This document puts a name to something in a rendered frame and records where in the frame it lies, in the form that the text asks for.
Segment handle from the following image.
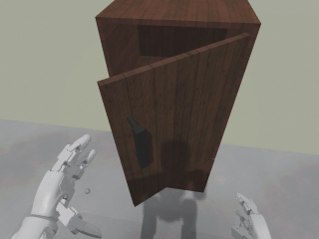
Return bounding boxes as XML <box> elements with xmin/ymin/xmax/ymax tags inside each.
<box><xmin>127</xmin><ymin>116</ymin><xmax>150</xmax><ymax>169</ymax></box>

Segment right robot hand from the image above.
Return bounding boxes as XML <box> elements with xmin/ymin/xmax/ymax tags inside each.
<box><xmin>231</xmin><ymin>192</ymin><xmax>272</xmax><ymax>239</ymax></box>

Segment left robot hand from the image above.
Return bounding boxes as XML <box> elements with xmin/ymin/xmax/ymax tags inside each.
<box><xmin>31</xmin><ymin>134</ymin><xmax>103</xmax><ymax>239</ymax></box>

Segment cupboard door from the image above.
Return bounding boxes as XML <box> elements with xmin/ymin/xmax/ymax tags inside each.
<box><xmin>97</xmin><ymin>33</ymin><xmax>251</xmax><ymax>207</ymax></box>

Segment robot left forearm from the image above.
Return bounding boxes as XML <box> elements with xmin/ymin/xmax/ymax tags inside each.
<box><xmin>11</xmin><ymin>215</ymin><xmax>59</xmax><ymax>239</ymax></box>

